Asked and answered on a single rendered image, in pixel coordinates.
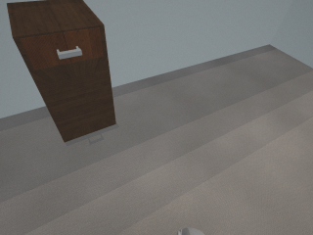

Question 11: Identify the handle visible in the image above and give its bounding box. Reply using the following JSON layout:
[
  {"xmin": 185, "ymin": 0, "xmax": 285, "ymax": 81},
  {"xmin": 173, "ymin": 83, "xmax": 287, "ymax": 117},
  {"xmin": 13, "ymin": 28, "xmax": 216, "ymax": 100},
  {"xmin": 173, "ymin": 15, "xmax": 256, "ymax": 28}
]
[{"xmin": 57, "ymin": 46, "xmax": 82, "ymax": 60}]

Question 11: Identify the cabinet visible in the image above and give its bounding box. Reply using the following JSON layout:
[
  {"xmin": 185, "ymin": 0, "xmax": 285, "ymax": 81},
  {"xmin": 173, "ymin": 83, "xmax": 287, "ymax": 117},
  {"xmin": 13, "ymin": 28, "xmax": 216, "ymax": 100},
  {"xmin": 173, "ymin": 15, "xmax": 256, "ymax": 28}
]
[{"xmin": 7, "ymin": 0, "xmax": 116, "ymax": 143}]

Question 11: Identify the drawer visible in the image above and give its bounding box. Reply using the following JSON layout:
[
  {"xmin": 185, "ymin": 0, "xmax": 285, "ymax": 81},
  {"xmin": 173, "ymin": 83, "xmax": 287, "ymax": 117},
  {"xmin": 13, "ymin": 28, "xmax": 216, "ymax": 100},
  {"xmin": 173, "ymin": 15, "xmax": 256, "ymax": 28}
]
[{"xmin": 21, "ymin": 27, "xmax": 104, "ymax": 70}]

